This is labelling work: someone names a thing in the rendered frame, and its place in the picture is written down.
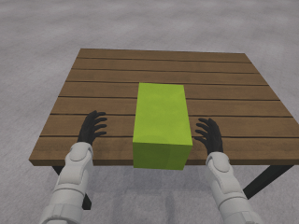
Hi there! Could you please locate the robot right forearm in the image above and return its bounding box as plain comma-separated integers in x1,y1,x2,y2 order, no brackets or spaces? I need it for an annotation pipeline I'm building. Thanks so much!
205,151,264,224

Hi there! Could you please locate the table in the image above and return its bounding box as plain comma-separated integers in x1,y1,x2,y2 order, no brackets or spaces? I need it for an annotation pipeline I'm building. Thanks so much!
29,48,299,210

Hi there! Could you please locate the left robot hand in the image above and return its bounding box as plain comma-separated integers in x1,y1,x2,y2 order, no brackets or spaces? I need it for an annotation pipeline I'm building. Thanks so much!
77,110,107,146

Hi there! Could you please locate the carton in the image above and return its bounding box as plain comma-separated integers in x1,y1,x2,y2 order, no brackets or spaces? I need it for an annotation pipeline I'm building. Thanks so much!
133,82,193,171

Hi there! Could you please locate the right robot hand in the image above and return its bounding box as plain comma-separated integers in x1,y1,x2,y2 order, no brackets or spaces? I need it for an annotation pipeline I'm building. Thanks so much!
194,118,223,155

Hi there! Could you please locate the robot left forearm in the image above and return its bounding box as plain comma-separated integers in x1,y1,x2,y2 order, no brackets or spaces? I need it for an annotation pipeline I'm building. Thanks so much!
38,142,93,224

